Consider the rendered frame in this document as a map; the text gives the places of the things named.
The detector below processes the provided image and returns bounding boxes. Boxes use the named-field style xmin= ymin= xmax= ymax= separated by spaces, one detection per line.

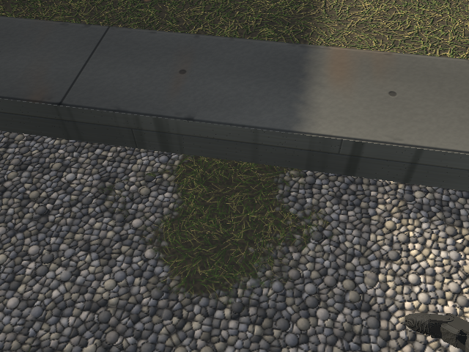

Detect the robot right hand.
xmin=405 ymin=313 xmax=469 ymax=352

